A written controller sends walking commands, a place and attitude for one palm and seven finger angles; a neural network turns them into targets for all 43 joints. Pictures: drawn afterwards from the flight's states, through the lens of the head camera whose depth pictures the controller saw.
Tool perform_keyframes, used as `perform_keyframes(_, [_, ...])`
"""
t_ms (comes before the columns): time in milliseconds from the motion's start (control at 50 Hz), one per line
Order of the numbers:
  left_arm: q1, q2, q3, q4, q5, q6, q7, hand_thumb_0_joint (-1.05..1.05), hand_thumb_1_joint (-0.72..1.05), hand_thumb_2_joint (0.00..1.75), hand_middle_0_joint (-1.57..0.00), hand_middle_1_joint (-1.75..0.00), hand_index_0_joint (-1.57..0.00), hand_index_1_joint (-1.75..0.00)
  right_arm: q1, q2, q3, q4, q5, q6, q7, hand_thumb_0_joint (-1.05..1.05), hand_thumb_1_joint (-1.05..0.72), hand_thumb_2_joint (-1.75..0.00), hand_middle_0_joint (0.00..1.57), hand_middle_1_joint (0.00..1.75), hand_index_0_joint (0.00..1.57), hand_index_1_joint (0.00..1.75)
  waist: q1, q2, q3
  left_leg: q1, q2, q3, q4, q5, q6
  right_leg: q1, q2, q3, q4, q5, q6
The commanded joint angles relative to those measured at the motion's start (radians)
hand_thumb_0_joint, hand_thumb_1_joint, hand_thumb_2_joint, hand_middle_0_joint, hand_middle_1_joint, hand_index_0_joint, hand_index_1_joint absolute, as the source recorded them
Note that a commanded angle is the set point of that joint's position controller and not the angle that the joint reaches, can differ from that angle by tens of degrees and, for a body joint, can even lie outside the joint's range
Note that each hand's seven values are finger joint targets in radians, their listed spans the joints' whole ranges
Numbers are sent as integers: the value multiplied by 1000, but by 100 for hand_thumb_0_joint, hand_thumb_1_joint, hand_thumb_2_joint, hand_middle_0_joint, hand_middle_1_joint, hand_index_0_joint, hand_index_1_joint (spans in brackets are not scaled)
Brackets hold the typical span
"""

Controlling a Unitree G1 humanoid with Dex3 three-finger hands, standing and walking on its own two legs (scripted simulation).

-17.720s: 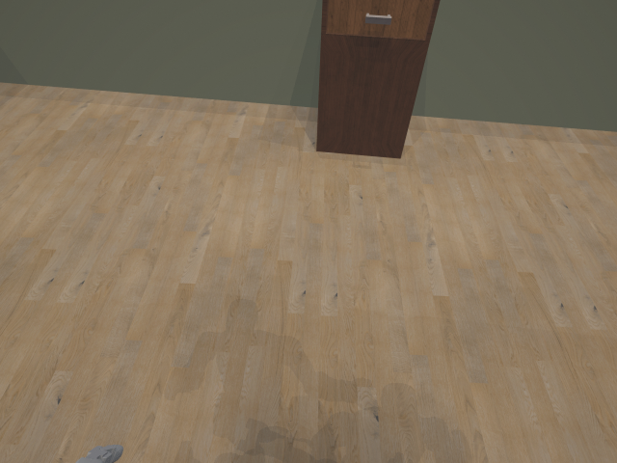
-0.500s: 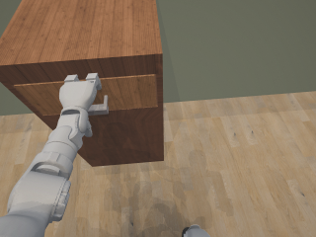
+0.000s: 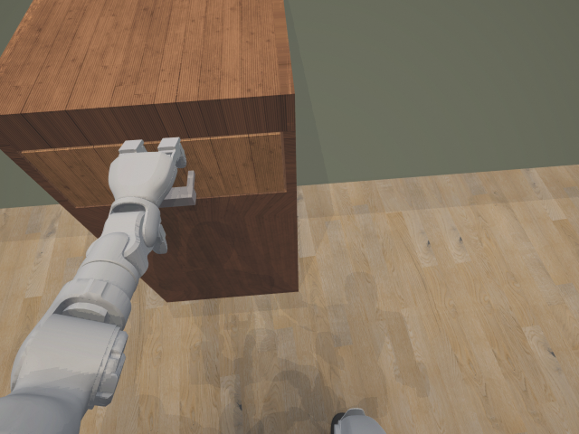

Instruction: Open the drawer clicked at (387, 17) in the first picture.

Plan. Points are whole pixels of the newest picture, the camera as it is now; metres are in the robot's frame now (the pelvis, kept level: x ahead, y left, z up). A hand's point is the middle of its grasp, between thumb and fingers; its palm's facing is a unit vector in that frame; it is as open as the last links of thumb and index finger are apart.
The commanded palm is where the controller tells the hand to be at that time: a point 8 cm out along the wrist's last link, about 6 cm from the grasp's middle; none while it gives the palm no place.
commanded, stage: lower the fingers behind the handle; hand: left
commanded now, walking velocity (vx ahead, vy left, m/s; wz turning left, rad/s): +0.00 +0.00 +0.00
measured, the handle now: (166, 187) +0.52 +0.21 -0.04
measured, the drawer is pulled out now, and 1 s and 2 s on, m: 0.00 0.00 0.00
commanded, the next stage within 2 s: lift the fingers back up to retry in 1.42 s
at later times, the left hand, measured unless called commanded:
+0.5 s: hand (164, 207) +0.46 +0.20 -0.02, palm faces -0.04 +0.00 -1.00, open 13.8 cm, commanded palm +0.44 +0.21 +0.03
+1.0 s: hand (162, 211) +0.47 +0.21 -0.04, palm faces -0.01 +0.01 -1.00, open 13.8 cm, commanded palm +0.44 +0.21 -0.01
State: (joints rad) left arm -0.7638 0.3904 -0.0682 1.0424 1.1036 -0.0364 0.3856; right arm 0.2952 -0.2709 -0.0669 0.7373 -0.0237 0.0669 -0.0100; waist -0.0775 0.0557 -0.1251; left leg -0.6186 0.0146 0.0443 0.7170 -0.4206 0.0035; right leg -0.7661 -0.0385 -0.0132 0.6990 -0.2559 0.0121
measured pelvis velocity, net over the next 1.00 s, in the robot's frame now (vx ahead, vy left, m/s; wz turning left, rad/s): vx -0.02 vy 0.01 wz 0.01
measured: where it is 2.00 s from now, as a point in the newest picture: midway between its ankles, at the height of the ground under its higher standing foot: outside the picture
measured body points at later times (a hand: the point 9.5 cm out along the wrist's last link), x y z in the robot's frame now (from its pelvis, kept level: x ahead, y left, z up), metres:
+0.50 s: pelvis -0.01 +0.00 -0.02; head +0.10 -0.01 +0.41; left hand +0.46 +0.20 +0.03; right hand +0.01 -0.27 -0.16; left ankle -0.06 +0.12 -0.71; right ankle +0.03 -0.13 -0.71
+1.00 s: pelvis -0.02 +0.01 -0.04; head +0.11 -0.01 +0.39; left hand +0.46 +0.20 +0.02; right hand +0.01 -0.27 -0.18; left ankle -0.06 +0.12 -0.71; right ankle +0.03 -0.13 -0.71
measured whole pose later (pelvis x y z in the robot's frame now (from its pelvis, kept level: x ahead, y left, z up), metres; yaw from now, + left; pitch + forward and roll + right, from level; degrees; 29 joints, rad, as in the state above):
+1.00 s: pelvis -0.02 +0.01 -0.04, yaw +0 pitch +25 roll +0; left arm -0.83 0.41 -0.05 1.11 1.12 -0.02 0.48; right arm 0.31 -0.27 -0.06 0.76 -0.05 0.04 0.02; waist -0.10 0.06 -0.18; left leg -0.90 0.01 0.04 0.98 -0.51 0.01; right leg -1.04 -0.05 -0.01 0.93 -0.32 0.02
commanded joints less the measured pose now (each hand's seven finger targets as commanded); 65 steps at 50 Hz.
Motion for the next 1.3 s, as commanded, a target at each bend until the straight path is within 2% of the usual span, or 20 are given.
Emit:
perform_keyframes(0, [-388,246,88,-189,8,-23,60,0,-50,30,-30,-120,-30,-120,109,-140,-50,-52,-12,-26,-5,0,-90,-90,20,30,20,30,-7,-39,-432,63,-49,-6,-35,416,18,363,56,-7,5,328,-40])
perform_keyframes(60, [-403,290,126,-193,12,-20,84,0,-50,30,-30,-120,-30,-120,103,-144,-48,-48,-17,-27,0,0,-90,-90,20,30,20,30,-4,-44,-454,26,-53,-5,-14,413,18,369,54,-2,27,343,-40])
perform_keyframes(100, [-385,269,112,-194,20,-12,95,0,-50,30,-30,-120,-30,-120,108,-139,-50,-49,-18,-28,6,0,-90,-90,20,30,20,30,-3,-19,-468,29,-50,-5,-2,436,15,355,54,-5,40,355,-40])
perform_keyframes(180, [-409,203,55,-142,16,11,98,0,-50,30,-30,-120,-30,-120,113,-139,-54,-40,-15,-31,8,0,-90,-90,20,30,20,30,-41,-51,-427,7,-48,-9,10,377,18,302,57,-9,34,304,-36])
perform_keyframes(220, [-427,243,79,-149,13,9,93,0,-50,30,-30,-120,-30,-120,112,-145,-51,-35,-16,-33,4,0,-90,-90,20,30,20,30,-35,-43,-450,4,-50,-12,15,355,20,303,56,-5,40,283,-36])
perform_keyframes(340, [-458,236,71,-141,15,-19,92,0,-50,30,-30,-120,-30,-120,131,-143,-50,-26,-24,-45,2,0,-90,-90,20,30,20,30,-53,-34,-463,-22,-49,-22,55,342,22,246,55,-5,70,265,-36])
perform_keyframes(420, [-457,246,83,-104,23,-12,110,0,-50,30,-30,-120,-30,-120,134,-148,-47,-22,-29,-49,9,0,-90,-90,20,30,20,30,-50,-24,-459,-61,-48,-25,76,318,20,205,53,-8,95,233,-38])
perform_keyframes(480, [-438,289,116,-99,20,0,113,0,-50,30,-30,-120,-30,-120,138,-152,-44,-24,-31,-45,14,0,-90,-90,20,30,20,30,-35,-17,-507,-78,-51,-25,91,342,18,228,52,-5,119,262,-38])
perform_keyframes(520, [-438,275,99,-82,20,12,111,0,-50,30,-30,-120,-30,-120,133,-152,-41,-27,-28,-44,16,0,-90,-90,20,30,20,30,-44,-25,-470,-103,-49,-21,94,320,20,213,53,-5,118,250,-36])
perform_keyframes(580, [-435,289,111,-115,20,6,101,0,-50,30,-30,-120,-30,-120,143,-154,-45,-31,-29,-44,15,0,-90,-90,20,30,20,30,-36,-13,-523,-88,-48,-27,109,352,19,219,52,-4,135,273,-38])
perform_keyframes(620, [-416,238,75,-93,25,11,98,0,-50,30,-30,-120,-30,-120,145,-149,-49,-26,-29,-44,16,0,-90,-90,20,30,20,30,-49,-21,-501,-83,-44,-25,117,355,18,190,54,-8,134,267,-37])
perform_keyframes(660, [-417,265,100,-110,11,3,92,0,-50,30,-30,-120,-30,-120,147,-155,-47,-27,-29,-43,17,0,-90,-90,20,30,20,30,-43,-28,-505,-90,-44,-31,118,355,18,199,55,-7,139,270,-39])
perform_keyframes(740, [-399,217,67,-84,13,1,91,0,-50,30,-30,-120,-30,-120,150,-153,-49,-20,-27,-44,16,0,-90,-90,20,30,20,30,-57,-32,-458,-104,-39,-33,126,324,17,140,56,-13,141,227,-38])
perform_keyframes(800, [-358,233,88,-70,14,5,93,0,-50,30,-30,-120,-30,-120,151,-156,-50,-18,-28,-42,20,0,-90,-90,20,30,20,30,-41,-35,-478,-112,-40,-34,138,335,16,141,56,-13,157,234,-41])
perform_keyframes(880, [-360,166,35,-34,21,16,95,0,-50,30,-30,-120,-30,-120,148,-151,-48,-18,-28,-47,22,0,-90,-90,20,30,20,30,-55,-35,-429,-138,-38,-38,145,304,15,90,55,-22,164,194,-44])
perform_keyframes(960, [-377,188,54,-39,20,31,94,0,-50,30,-30,-120,-30,-120,153,-154,-49,-23,-30,-44,26,0,-90,-90,20,30,20,30,-55,-34,-463,-147,-42,-36,163,311,15,94,56,-18,180,206,-45])
perform_keyframes(1080, [-404,161,9,-3,22,61,81,0,-50,30,-30,-120,-30,-120,147,-152,-42,-28,-22,-45,17,0,-90,-90,20,30,20,30,-78,-45,-417,-188,-43,-34,166,242,19,65,52,-17,178,160,-41])
perform_keyframes(1120, [-400,213,43,-1,18,68,76,0,-50,30,-30,-120,-30,-120,144,-158,-36,-29,-22,-44,14,0,-90,-90,20,30,20,30,-67,-60,-425,-205,-47,-29,166,219,23,87,50,-11,176,152,-38])
perform_keyframes(1240, [-443,218,32,-10,7,63,52,0,-50,30,-30,-120,-30,-120,151,-155,-31,-42,-16,-50,6,0,-90,-90,20,30,20,30,-85,-67,-425,-229,-47,-28,171,179,27,87,48,-4,174,129,-33])
perform_keyframes(1280, [-417,244,47,-3,10,57,44,0,-50,30,-30,-120,-30,-120,149,-156,-26,-44,-17,-50,3,0,-90,-90,20,30,20,30,-68,-54,-439,-234,-51,-27,173,187,27,102,48,-2,184,138,-36])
